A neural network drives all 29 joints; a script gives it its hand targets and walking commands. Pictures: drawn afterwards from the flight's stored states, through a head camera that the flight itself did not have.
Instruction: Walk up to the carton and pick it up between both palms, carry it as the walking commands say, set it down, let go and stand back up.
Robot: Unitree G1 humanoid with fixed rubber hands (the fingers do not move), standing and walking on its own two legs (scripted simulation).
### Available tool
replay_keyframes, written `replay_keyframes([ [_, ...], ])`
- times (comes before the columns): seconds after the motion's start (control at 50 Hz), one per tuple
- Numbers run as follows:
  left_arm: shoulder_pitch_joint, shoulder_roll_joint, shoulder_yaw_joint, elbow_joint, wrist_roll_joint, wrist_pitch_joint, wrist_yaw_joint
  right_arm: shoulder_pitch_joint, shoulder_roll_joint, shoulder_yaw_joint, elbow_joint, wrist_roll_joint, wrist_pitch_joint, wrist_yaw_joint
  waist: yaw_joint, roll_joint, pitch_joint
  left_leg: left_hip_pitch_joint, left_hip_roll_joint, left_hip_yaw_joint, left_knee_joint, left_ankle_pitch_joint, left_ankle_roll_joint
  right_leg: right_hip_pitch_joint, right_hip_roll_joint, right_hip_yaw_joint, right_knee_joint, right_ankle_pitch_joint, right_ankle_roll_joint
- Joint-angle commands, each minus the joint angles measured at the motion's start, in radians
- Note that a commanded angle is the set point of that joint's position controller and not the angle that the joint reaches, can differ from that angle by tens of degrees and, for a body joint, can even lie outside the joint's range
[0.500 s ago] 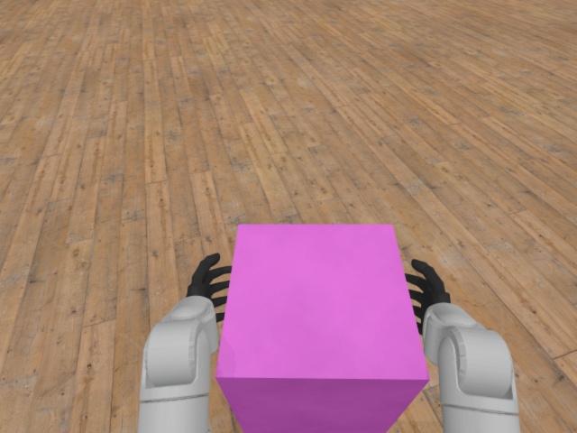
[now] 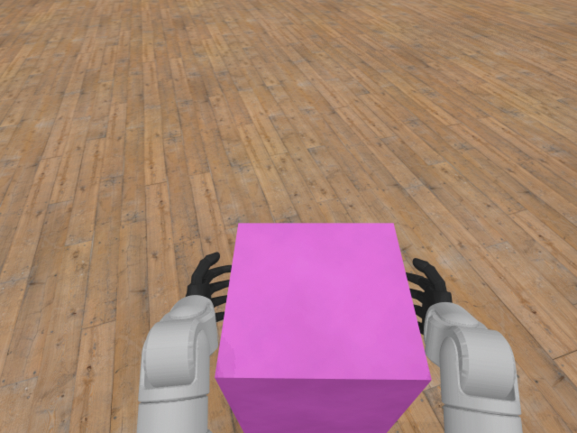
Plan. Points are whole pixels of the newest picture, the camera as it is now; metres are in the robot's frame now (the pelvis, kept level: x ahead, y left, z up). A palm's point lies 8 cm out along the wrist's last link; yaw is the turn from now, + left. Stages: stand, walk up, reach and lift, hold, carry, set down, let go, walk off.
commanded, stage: carry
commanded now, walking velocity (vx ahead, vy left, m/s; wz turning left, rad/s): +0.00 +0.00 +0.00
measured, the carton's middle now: (314, 333) +0.27 +0.00 +0.01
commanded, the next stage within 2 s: hold in 0.44 s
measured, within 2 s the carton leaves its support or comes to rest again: neither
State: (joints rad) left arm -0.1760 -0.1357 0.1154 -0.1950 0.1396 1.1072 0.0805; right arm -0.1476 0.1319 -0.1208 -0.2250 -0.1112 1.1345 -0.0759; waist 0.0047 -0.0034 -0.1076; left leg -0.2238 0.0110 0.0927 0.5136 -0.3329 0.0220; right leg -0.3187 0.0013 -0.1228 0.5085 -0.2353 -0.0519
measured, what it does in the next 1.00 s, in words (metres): shifts its weight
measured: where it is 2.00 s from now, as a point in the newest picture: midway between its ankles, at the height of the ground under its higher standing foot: outside the picture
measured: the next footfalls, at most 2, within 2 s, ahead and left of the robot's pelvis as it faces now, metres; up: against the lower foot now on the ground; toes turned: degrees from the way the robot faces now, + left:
none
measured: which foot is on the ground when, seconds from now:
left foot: down 0.00-1.00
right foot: down 0.00-1.00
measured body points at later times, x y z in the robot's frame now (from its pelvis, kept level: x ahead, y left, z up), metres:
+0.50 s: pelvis -0.01 +0.00 +0.00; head -0.02 +0.00 +0.45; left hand +0.28 +0.15 +0.04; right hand +0.28 -0.15 +0.04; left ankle -0.04 +0.10 -0.74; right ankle +0.02 -0.09 -0.73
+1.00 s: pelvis -0.05 +0.00 +0.00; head -0.08 +0.00 +0.45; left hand +0.25 +0.15 +0.04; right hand +0.24 -0.16 +0.03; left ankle -0.04 +0.11 -0.73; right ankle +0.01 -0.09 -0.73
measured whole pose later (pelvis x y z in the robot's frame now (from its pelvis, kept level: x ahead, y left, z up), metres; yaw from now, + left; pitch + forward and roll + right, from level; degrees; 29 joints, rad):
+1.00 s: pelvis -0.05 +0.00 +0.00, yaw +2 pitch -5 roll -1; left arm -0.27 -0.15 0.20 0.24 0.22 0.70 0.03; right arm -0.22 0.14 -0.20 0.14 -0.19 0.77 -0.05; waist -0.05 0.02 0.02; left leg -0.18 -0.04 -0.05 0.56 -0.29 0.03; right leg -0.23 0.02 -0.05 0.49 -0.17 -0.03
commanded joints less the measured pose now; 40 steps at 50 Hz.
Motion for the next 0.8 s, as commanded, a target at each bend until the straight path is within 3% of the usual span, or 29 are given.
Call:
replay_keyframes([
  [0.0,-0.436,-0.839,-0.638,-0.081,-0.365,0.006,-0.236,-0.497,0.847,0.658,-0.104,0.343,-0.016,0.217,0.0,-0.005,-0.225,0.013,0.126,-0.105,-0.07,0.257,0.003,0.161,-0.155,0.145,-0.061,0.319,-0.015],
  [0.02,-0.434,-0.83,-0.607,-0.033,-0.344,0.004,-0.237,-0.485,0.834,0.624,-0.055,0.317,-0.016,0.217,0.0,0.003,-0.21,-0.004,0.127,-0.11,-0.079,0.246,0.004,0.159,-0.155,0.144,-0.062,0.293,-0.015],
  [0.1,-0.451,-0.838,-0.61,-0.035,-0.343,-0.01,-0.236,-0.498,0.841,0.625,-0.053,0.321,-0.031,0.22,0.001,0.006,-0.211,0.003,0.13,-0.11,-0.083,0.24,0.004,0.157,-0.154,0.145,-0.063,0.271,-0.016],
  [0.12,-0.467,-0.846,-0.637,-0.092,-0.366,-0.009,-0.236,-0.509,0.855,0.655,-0.103,0.343,-0.03,0.22,0.001,0.016,-0.221,0.008,0.126,-0.111,-0.082,0.246,0.002,0.16,-0.154,0.148,-0.062,0.287,-0.018],
  [0.14,-0.464,-0.849,-0.641,-0.097,-0.374,-0.003,-0.237,-0.518,0.857,0.663,-0.12,0.349,-0.025,0.216,0.001,-0.015,-0.22,0.008,0.128,-0.111,-0.081,0.246,0.005,0.16,-0.151,0.145,-0.062,0.281,-0.017],
  [0.16,-0.436,-0.825,-0.593,-0.013,-0.331,-0.01,-0.235,-0.477,0.833,0.605,-0.027,0.304,-0.032,0.217,0.0,0.002,-0.22,0.016,0.129,-0.11,-0.08,0.251,0.006,0.155,-0.15,0.142,-0.064,0.28,-0.016],
  [0.2,-0.438,-0.845,-0.63,-0.071,-0.357,-0.007,-0.235,-0.5,0.846,0.651,-0.103,0.336,-0.029,0.217,0.002,0.004,-0.225,0.018,0.129,-0.113,-0.081,0.26,0.005,0.153,-0.151,0.145,-0.061,0.274,-0.017],
  [0.22,-0.435,-0.83,-0.601,-0.02,-0.336,-0.012,-0.236,-0.491,0.838,0.619,-0.049,0.313,-0.036,0.216,0.001,0.013,-0.214,0.011,0.13,-0.112,-0.077,0.264,0.005,0.154,-0.15,0.145,-0.064,0.284,-0.016],
  [0.24,-0.464,-0.85,-0.654,-0.114,-0.378,-0.006,-0.237,-0.519,0.856,0.671,-0.137,0.352,-0.029,0.217,0.0,-0.007,-0.233,0.017,0.133,-0.114,-0.077,0.273,0.002,0.167,-0.153,0.142,-0.058,0.292,-0.017],
  [0.28,-0.427,-0.827,-0.601,-0.021,-0.336,-0.009,-0.236,-0.48,0.835,0.615,-0.046,0.312,-0.031,0.216,0.001,0.01,-0.229,0.014,0.131,-0.112,-0.079,0.269,0.005,0.166,-0.153,0.141,-0.06,0.287,-0.014],
  [0.3,-0.445,-0.837,-0.637,-0.089,-0.361,-0.006,-0.236,-0.488,0.844,0.65,-0.104,0.333,-0.029,0.217,0.001,0.019,-0.226,0.013,0.13,-0.109,-0.075,0.274,0.003,0.164,-0.155,0.146,-0.061,0.302,-0.017],
  [0.36,-0.444,-0.841,-0.639,-0.096,-0.371,0.002,-0.236,-0.502,0.847,0.66,-0.122,0.343,-0.02,0.213,0.0,-0.013,-0.235,0.014,0.128,-0.109,-0.068,0.258,0.003,0.179,-0.156,0.14,-0.06,0.325,-0.018],
  [0.38,-0.428,-0.832,-0.605,-0.04,-0.342,-0.002,-0.236,-0.481,0.833,0.629,-0.069,0.314,-0.022,0.215,-0.001,-0.018,-0.224,0.01,0.129,-0.109,-0.072,0.251,0.002,0.17,-0.158,0.141,-0.064,0.323,-0.018],
  [0.42,-0.422,-0.825,-0.615,-0.048,-0.345,-0.002,-0.237,-0.487,0.831,0.637,-0.078,0.324,-0.025,0.218,0.0,0.02,-0.212,0.011,0.127,-0.111,-0.078,0.239,0.001,0.152,-0.16,0.15,-0.07,0.3,-0.018],
  [0.44,-0.131,-0.616,-0.18,0.54,-0.028,-0.164,-0.214,-0.195,0.556,0.221,0.539,0.022,-0.166,0.178,0.081,0.029,0.18,-0.08,-0.038,-0.198,-0.204,0.193,0.041,0.282,0.032,0.252,-0.098,0.218,-0.036],
  [0.46,-0.143,-0.531,-0.232,0.409,-0.031,-0.292,-0.206,-0.211,0.518,0.249,0.389,0.003,-0.303,0.173,0.01,-0.01,0.111,-0.062,-0.041,-0.218,-0.181,0.215,0.046,0.343,0.014,0.291,-0.075,0.289,-0.022],
  [0.48,-0.184,-0.548,-0.293,0.277,-0.042,-0.367,-0.217,-0.248,0.577,0.311,0.316,0.024,-0.377,0.169,-0.002,-0.026,0.027,-0.042,-0.055,-0.224,-0.17,0.282,0.036,0.39,0.016,0.291,-0.05,0.376,-0.002],
  [0.5,-0.23,-0.599,-0.378,0.151,-0.078,-0.408,-0.225,-0.262,0.644,0.404,0.199,0.059,-0.423,0.165,-0.024,-0.009,-0.129,-0.008,-0.053,-0.234,-0.146,0.428,0.015,0.459,0.019,0.291,-0.024,0.554,0.018],
  [0.52,-0.241,-0.648,-0.453,0.042,-0.114,-0.437,-0.229,-0.278,0.707,0.505,0.093,0.11,-0.452,0.163,-0.007,0.015,-0.264,-0.006,-0.053,-0.247,-0.133,0.591,-0.005,0.559,0.014,0.289,-0.005,0.761,0.032],
  [0.54,-0.229,-0.667,-0.513,-0.034,-0.145,-0.451,-0.217,-0.301,0.705,0.569,0.012,0.143,-0.463,0.157,0.003,0.029,-0.335,-0.009,-0.043,-0.252,-0.135,0.703,-0.018,0.61,0.028,0.284,-0.006,0.84,0.041],
  [0.56,-0.248,-0.65,-0.504,-0.015,-0.137,-0.462,-0.208,-0.346,0.688,0.575,0.008,0.142,-0.466,0.154,0.041,0.03,-0.307,-0.05,-0.052,-0.238,-0.164,0.587,-0.017,0.618,0.031,0.289,-0.042,0.757,0.038],
  [0.58,-0.302,-0.648,-0.53,-0.031,-0.154,-0.466,-0.202,-0.384,0.651,0.568,-0.023,0.139,-0.467,0.159,0.02,0.035,-0.265,-0.062,-0.051,-0.251,-0.174,0.499,-0.013,0.589,0.045,0.277,-0.054,0.629,0.037],
  [0.62,-0.197,-0.622,-0.566,-0.002,-0.157,-0.46,-0.188,-0.297,0.593,0.587,-0.046,0.143,-0.458,0.145,-0.039,-0.006,-0.215,-0.01,-0.038,-0.286,-0.169,0.485,-0.007,0.535,0.041,0.263,-0.078,0.627,0.047],
  [0.64,-0.152,-0.596,-0.574,0.012,-0.161,-0.456,-0.181,-0.226,0.55,0.569,-0.039,0.139,-0.455,0.135,-0.065,0.009,-0.207,0.016,-0.034,-0.293,-0.165,0.491,-0.01,0.519,0.037,0.263,-0.086,0.637,0.053],
  [0.66,-0.141,-0.583,-0.566,0.013,-0.153,-0.455,-0.176,-0.202,0.529,0.557,-0.016,0.135,-0.451,0.134,-0.055,0.026,-0.175,0.014,-0.039,-0.294,-0.171,0.477,-0.011,0.512,0.03,0.262,-0.097,0.616,0.047],
  [0.7,-0.156,-0.55,-0.563,0.028,-0.156,-0.454,-0.176,-0.181,0.492,0.535,0.01,0.116,-0.444,0.129,-0.075,0.006,-0.123,-0.021,-0.042,-0.297,-0.193,0.381,-0.005,0.5,0.037,0.249,-0.112,0.524,0.044],
  [0.78,-0.247,-0.555,-0.522,0.101,-0.139,-0.45,-0.179,-0.28,0.487,0.509,0.036,0.113,-0.437,0.139,-0.064,0.018,-0.078,-0.105,-0.05,-0.293,-0.191,0.167,0.016,0.45,0.041,0.233,-0.101,0.292,0.032],
])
